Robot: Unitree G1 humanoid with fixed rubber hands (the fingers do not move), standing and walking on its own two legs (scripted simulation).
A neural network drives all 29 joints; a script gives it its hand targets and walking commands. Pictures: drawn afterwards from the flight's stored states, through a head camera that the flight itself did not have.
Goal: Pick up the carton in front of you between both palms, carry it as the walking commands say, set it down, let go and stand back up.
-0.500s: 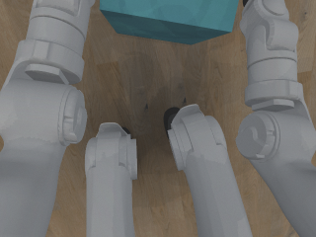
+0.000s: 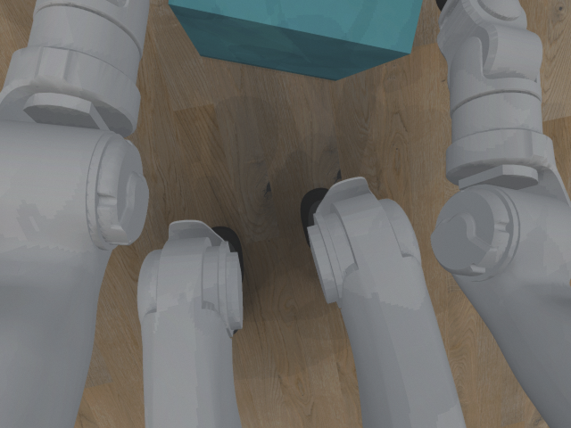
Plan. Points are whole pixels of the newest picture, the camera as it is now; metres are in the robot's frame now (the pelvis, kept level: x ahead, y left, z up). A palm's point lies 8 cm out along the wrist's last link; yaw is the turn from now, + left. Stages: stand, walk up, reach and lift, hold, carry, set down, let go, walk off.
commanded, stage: set down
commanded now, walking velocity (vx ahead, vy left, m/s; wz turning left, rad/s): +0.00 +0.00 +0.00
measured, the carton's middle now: out of the picture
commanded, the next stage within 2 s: let go in 1.84 s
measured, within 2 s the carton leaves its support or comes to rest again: neither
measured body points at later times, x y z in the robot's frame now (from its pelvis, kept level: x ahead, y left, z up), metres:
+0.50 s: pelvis +0.00 +0.00 -0.01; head +0.38 -0.01 +0.21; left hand +0.61 +0.05 -0.19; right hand +0.52 -0.25 -0.19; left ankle +0.09 +0.09 -0.35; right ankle +0.12 -0.12 -0.35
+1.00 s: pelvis +0.00 -0.01 +0.00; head +0.37 -0.04 +0.24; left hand +0.64 +0.06 -0.13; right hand +0.53 -0.29 -0.14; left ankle +0.09 +0.08 -0.35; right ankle +0.12 -0.12 -0.35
